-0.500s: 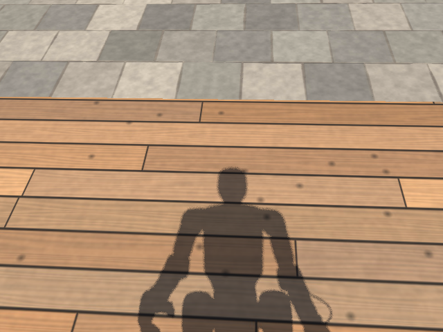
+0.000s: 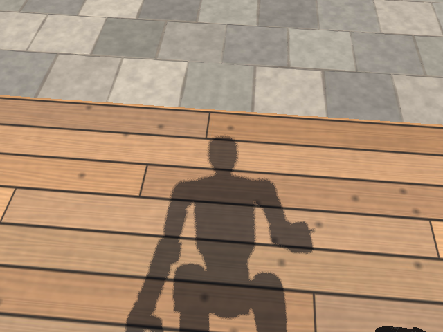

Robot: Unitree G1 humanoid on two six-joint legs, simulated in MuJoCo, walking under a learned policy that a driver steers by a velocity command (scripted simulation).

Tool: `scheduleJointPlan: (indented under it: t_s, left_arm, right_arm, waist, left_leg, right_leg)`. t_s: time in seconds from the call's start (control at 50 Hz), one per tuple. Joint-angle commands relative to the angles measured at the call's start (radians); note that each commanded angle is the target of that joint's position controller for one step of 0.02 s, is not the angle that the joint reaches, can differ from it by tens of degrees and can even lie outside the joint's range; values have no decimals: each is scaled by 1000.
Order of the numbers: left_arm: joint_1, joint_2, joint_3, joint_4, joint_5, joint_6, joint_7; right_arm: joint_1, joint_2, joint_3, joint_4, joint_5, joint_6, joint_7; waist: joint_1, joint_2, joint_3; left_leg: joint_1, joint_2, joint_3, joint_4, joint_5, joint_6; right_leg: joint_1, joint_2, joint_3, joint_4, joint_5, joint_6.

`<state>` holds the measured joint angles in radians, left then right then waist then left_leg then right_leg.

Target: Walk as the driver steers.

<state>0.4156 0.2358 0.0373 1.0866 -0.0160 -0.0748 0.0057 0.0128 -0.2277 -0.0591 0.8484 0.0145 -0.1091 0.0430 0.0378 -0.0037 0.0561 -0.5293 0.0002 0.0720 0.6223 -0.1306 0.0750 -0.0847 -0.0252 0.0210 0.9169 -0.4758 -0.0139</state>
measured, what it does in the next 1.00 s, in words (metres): walks ahead: right foot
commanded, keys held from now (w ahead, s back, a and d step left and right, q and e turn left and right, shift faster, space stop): w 1.00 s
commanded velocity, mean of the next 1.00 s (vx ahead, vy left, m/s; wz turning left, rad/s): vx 0.50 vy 0.00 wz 0.00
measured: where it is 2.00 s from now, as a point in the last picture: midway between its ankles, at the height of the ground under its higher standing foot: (254, 136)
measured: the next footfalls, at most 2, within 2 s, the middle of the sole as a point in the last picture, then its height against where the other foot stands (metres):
right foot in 0.52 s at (287, 320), level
left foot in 1.06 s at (207, 220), level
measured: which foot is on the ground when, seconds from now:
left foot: down 0.00-0.52, up 0.54-1.00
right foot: up 0.00-0.50, down 0.52-1.00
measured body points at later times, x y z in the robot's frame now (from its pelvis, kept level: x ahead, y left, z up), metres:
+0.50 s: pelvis +0.29 -0.03 +0.01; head +0.32 -0.03 +0.46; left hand +0.49 +0.20 -0.09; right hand +0.24 -0.30 -0.13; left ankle +0.12 +0.09 -0.71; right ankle +0.44 -0.14 -0.71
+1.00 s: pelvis +0.57 -0.03 +0.02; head +0.59 -0.03 +0.47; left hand +0.53 +0.24 -0.12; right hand +0.78 -0.26 -0.08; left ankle +0.75 +0.11 -0.69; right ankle +0.43 -0.14 -0.71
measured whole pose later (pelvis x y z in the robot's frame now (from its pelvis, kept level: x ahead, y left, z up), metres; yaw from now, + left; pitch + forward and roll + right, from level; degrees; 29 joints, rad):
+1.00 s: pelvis +0.57 -0.03 +0.02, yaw +0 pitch +2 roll -2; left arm 0.38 0.24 0.06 1.02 -0.02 -0.08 0.01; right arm 0.01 -0.23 -0.05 0.86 0.02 -0.08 0.03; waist 0.08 0.04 0.01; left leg -0.61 0.08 0.01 0.54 0.02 0.04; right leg 0.06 0.04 -0.06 0.21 -0.32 -0.02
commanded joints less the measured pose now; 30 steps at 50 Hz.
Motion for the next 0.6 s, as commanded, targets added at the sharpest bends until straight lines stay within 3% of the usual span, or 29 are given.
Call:
scheduleJointPlan:
  t_s: [0.02, 0.04, 0.06, 0.08, 0.12, 0.14, 0.22, 0.3, 0.38, 0.42, 0.46, 0.48, 0.5, 0.52, 0.54, 0.56, 0.58, 0.6]
  left_arm:
    - [-70, 116, 15, -117, -42, -64, -9]
    - [-111, 115, 19, -125, -30, -63, 1]
    - [-103, 111, 30, -121, -14, -49, 9]
    - [-70, 87, 31, -113, -9, -31, 10]
    - [-52, 56, 30, -111, -8, -8, 14]
    - [-83, 63, 33, -125, -5, -2, 15]
    - [-247, 80, 42, -181, 12, -4, 12]
    - [-388, 56, 32, -218, 5, -16, -3]
    - [-495, 55, 21, -258, -4, -23, -25]
    - [-516, 67, 21, -278, -6, -30, -38]
    - [-465, 98, 31, -275, -8, -36, -45]
    - [-385, 125, 46, -255, -6, -39, -44]
    - [-217, 170, 72, -202, -4, -39, -39]
    - [-22, 250, 95, -160, 9, -38, -29]
    - [51, 320, 109, -133, 12, -32, -33]
    - [42, 221, 80, -138, 6, -32, -34]
    - [-52, 172, 65, -157, 3, -35, -30]
    - [-139, 142, 54, -181, 9, -36, -29]
  right_arm:
    - [283, -149, -36, 43, -2, 1, -8]
    - [200, -120, -25, 33, -9, -6, -4]
    - [158, -91, -17, 32, -20, -15, 0]
    - [145, -75, -12, 40, -25, -16, 4]
    - [175, -86, -13, 62, -21, -18, 0]
    - [193, -104, -16, 70, -20, -19, -7]
    - [274, -139, -21, 90, -18, -10, -38]
    - [341, -152, -22, 106, -6, -2, -50]
    - [412, -160, -27, 139, 0, 13, -52]
    - [420, -168, -33, 149, 3, 24, -55]
    - [396, -183, -40, 145, 4, 33, -58]
    - [370, -190, -42, 139, 5, 38, -58]
    - [354, -170, -34, 132, 3, 43, -58]
    - [363, -137, -16, 108, -12, 42, -57]
    - [491, 10, 25, 102, -13, 17, -42]
    - [429, -87, 5, 111, 13, -9, -38]
    - [327, -147, -10, 77, 36, -25, -36]
    - [268, -151, -10, 63, 33, -29, -43]
  waist:
    - [-134, 140, -243]
    - [-92, 42, -158]
    - [-51, 44, -128]
    - [-21, 63, -112]
    - [-2, 72, -78]
    - [0, 68, -54]
    - [-35, 45, -10]
    - [-80, 53, 9]
    - [-116, 54, 39]
    - [-108, 63, 41]
    - [-67, 88, 6]
    - [-18, 102, -46]
    - [60, 89, -145]
    - [118, -9, -298]
    - [45, -284, -430]
    - [80, -213, -431]
    - [71, -170, -284]
    - [40, -77, -208]
  left_leg:
    - [717, 342, -613, -353, -197, 194]
    - [535, 307, -480, -383, -77, 174]
    - [417, 268, -389, -407, -8, 154]
    - [346, 241, -337, -435, 0, 150]
    - [279, 223, -275, -485, 17, 166]
    - [269, 221, -255, -505, 29, 173]
    - [339, 215, -206, -533, 70, 164]
    - [383, 185, -132, -533, 88, 129]
    - [515, 226, -124, -485, 106, 126]
    - [583, 259, -133, -441, 152, 116]
    - [618, 272, -132, -371, 313, 96]
    - [614, 255, -111, -277, 495, 80]
    - [561, 200, -68, -86, 601, 53]
    - [348, 140, -22, 231, 369, 14]
    - [-69, -60, -49, 590, -315, -53]
    - [-191, -32, -197, 726, -435, -34]
    - [-266, 24, -183, 747, -361, -14]
    - [-234, 81, -154, 706, -263, -9]
  right_leg:
    - [-650, -24, 79, 511, 37, -52]
    - [-604, -77, 59, 439, 127, -55]
    - [-532, -116, 62, 369, 177, -59]
    - [-476, -132, 67, 335, 199, -60]
    - [-461, -143, 51, 270, 211, -53]
    - [-493, -148, 47, 229, 244, -43]
    - [-640, -149, 38, -4, 456, -4]
    - [-599, -100, -12, -238, 609, 2]
    - [-622, -75, -23, -351, 566, -9]
    - [-624, -68, -20, -387, 496, -31]
    - [-526, -39, -40, -412, 419, -58]
    - [-399, -2, -72, -425, 401, -77]
    - [-173, 27, -93, -430, 417, -106]
    - [151, -146, 103, -401, 423, -173]
    - [498, -375, 605, -518, 238, -343]
    - [500, -363, 707, -612, 137, -321]
    - [378, -330, 546, -618, 183, -269]
    - [226, -296, 419, -638, 286, -242]
Velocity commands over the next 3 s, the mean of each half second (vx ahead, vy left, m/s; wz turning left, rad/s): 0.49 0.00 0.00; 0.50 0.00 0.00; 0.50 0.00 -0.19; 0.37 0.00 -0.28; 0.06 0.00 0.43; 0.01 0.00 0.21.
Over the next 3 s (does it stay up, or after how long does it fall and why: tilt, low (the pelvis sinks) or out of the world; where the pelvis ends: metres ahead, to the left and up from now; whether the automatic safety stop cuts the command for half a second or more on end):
stays up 1.21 -0.10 0.02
